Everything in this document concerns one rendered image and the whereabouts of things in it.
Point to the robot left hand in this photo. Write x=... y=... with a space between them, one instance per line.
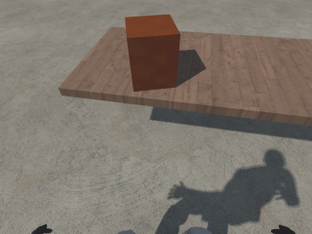
x=42 y=229

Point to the table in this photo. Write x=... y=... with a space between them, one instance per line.
x=255 y=77

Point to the robot right hand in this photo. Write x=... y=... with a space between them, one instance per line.
x=283 y=230

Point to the carton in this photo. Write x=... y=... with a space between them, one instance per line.
x=153 y=46

